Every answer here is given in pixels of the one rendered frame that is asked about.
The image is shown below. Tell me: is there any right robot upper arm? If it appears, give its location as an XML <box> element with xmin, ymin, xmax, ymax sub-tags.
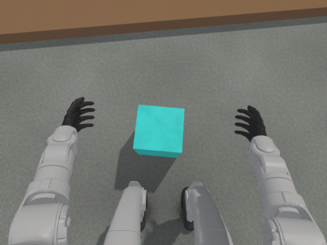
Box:
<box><xmin>263</xmin><ymin>217</ymin><xmax>325</xmax><ymax>245</ymax></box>

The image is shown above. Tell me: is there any robot left forearm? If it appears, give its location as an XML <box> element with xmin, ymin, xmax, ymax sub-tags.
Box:
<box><xmin>8</xmin><ymin>126</ymin><xmax>78</xmax><ymax>245</ymax></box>

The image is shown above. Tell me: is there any robot right thigh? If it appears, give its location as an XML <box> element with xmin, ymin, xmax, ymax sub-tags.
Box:
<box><xmin>185</xmin><ymin>186</ymin><xmax>233</xmax><ymax>245</ymax></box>

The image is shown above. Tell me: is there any left robot hand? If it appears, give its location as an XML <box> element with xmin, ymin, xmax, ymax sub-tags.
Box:
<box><xmin>62</xmin><ymin>97</ymin><xmax>95</xmax><ymax>132</ymax></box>

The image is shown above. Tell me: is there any right robot hand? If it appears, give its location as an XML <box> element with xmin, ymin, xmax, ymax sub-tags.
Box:
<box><xmin>235</xmin><ymin>106</ymin><xmax>267</xmax><ymax>142</ymax></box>

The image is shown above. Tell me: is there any left robot upper arm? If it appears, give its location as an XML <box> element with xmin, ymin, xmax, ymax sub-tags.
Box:
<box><xmin>10</xmin><ymin>203</ymin><xmax>72</xmax><ymax>245</ymax></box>

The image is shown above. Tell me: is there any robot right forearm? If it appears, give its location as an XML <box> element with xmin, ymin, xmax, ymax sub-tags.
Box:
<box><xmin>248</xmin><ymin>135</ymin><xmax>327</xmax><ymax>245</ymax></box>

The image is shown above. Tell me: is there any robot left foot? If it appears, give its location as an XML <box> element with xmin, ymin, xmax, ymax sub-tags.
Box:
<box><xmin>141</xmin><ymin>196</ymin><xmax>148</xmax><ymax>231</ymax></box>

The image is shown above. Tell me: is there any carton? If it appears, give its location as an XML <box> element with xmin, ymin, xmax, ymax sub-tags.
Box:
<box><xmin>133</xmin><ymin>105</ymin><xmax>184</xmax><ymax>158</ymax></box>

